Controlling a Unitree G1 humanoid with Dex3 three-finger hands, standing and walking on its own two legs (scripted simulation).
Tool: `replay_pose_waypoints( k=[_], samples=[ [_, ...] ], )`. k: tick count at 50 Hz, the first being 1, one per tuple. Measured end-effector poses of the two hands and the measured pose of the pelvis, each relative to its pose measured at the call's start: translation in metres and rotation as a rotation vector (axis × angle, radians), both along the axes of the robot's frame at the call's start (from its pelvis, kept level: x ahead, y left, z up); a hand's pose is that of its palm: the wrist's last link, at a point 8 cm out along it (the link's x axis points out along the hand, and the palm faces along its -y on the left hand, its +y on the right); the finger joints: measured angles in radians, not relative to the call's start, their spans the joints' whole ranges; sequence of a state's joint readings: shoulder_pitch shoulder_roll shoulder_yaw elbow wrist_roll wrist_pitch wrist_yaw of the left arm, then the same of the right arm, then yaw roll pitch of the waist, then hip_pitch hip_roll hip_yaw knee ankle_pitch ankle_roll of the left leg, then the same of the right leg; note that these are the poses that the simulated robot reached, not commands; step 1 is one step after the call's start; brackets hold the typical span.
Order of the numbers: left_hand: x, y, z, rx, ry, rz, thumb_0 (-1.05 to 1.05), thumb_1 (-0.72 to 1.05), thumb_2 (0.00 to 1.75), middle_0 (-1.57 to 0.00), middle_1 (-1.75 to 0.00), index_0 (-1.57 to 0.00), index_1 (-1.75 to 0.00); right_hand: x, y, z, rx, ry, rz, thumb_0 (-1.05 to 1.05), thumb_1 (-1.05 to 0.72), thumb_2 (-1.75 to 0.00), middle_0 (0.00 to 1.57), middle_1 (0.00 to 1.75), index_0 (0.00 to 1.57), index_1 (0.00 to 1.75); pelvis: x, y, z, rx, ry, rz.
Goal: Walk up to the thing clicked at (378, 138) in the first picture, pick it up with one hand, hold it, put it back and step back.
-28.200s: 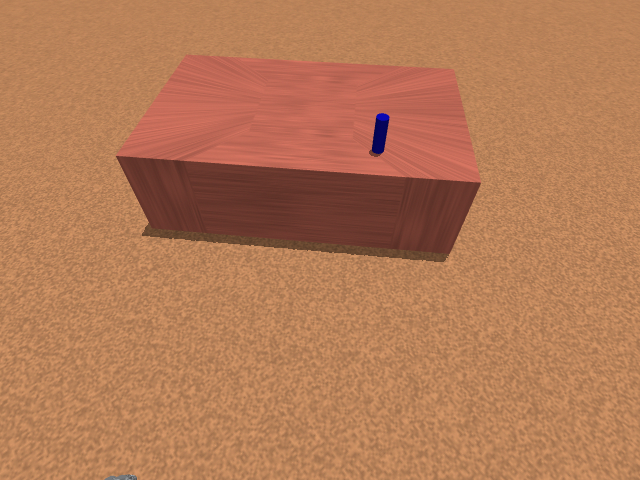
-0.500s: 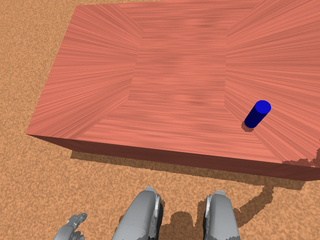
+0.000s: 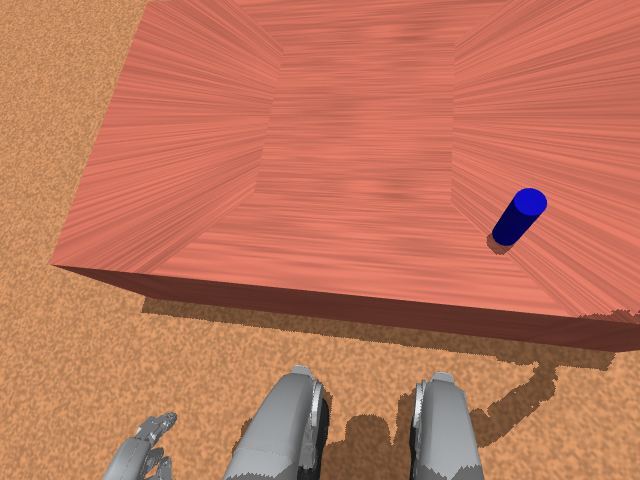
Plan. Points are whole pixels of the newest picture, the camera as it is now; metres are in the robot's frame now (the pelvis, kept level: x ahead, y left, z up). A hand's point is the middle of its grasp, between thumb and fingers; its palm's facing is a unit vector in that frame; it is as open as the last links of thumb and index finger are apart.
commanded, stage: go down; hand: right
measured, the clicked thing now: (516, 219) +0.48 -0.23 -0.20
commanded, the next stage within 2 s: home in 0.86 s
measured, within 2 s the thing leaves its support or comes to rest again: neither
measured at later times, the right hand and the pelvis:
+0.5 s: hand out of the picture +0.43 -0.40 +0.08, palm faces +0.25 +0.97 +0.00, open 16.7 cm; pelvis +0.00 +0.00 +0.01, yaw +0 degrees
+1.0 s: hand out of the picture +0.46 -0.40 +0.06, palm faces +0.24 +0.97 +0.01, open 16.9 cm; pelvis +0.00 -0.01 +0.00, yaw +1 degrees
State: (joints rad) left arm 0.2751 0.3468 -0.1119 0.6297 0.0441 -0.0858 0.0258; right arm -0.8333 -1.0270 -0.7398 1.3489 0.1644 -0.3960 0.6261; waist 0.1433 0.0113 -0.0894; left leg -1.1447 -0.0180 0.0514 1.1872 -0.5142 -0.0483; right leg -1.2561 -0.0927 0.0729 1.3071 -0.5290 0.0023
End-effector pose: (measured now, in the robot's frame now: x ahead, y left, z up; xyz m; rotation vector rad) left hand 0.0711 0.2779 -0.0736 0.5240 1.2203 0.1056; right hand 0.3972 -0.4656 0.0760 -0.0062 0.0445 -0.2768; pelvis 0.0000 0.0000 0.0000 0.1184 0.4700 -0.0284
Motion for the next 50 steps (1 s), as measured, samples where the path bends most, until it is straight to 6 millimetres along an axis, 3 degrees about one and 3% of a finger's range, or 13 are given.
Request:
replay_pose_waypoints(
  k=[8, 19, 34, 43, 50],
  samples=[
    [-0.007, -0.010, -0.007, -0.013, 0.032, 0.039, 0.01, 0.90, 0.89, -0.21, -0.29, -0.20, -0.29, -0.004, 0.012, -0.017, 0.020, -0.028, 0.036, -0.01, 0.42, -0.11, 0.04, 0.06, 0.04, 0.06, 0.000, 0.000, -0.002, 0.006, -0.004, -0.010],
    [-0.003, -0.009, 0.021, -0.007, -0.035, 0.062, 0.00, 0.89, 0.89, -0.21, -0.29, -0.20, -0.29, 0.015, 0.025, 0.019, 0.017, 0.004, 0.054, -0.01, 0.38, -0.10, 0.06, 0.05, 0.06, 0.05, 0.005, -0.002, 0.020, 0.003, -0.039, -0.016],
    [-0.006, -0.005, -0.003, 0.002, 0.028, 0.022, 0.00, 0.89, 0.89, -0.22, -0.29, -0.20, -0.29, -0.013, -0.004, -0.001, -0.004, -0.056, -0.007, -0.01, 0.40, -0.11, 0.04, 0.06, 0.04, 0.06, -0.003, 0.000, -0.001, -0.001, -0.013, -0.012],
    [0.003, -0.004, 0.012, 0.030, -0.009, 0.006, 0.00, 0.88, 0.89, -0.22, -0.29, -0.20, -0.30, 0.016, 0.008, 0.004, 0.024, -0.002, 0.050, -0.01, 0.43, -0.10, 0.05, 0.06, 0.05, 0.06, -0.001, -0.001, 0.006, 0.013, -0.005, -0.023],
    [-0.007, -0.007, 0.004, 0.004, 0.011, 0.035, 0.00, 0.90, 0.89, -0.21, -0.29, -0.20, -0.29, 0.024, 0.017, -0.016, 0.026, 0.021, 0.029, -0.01, 0.42, -0.11, 0.05, 0.06, 0.05, 0.06, 0.003, -0.005, 0.002, 0.012, 0.013, 0.005]
  ],
)
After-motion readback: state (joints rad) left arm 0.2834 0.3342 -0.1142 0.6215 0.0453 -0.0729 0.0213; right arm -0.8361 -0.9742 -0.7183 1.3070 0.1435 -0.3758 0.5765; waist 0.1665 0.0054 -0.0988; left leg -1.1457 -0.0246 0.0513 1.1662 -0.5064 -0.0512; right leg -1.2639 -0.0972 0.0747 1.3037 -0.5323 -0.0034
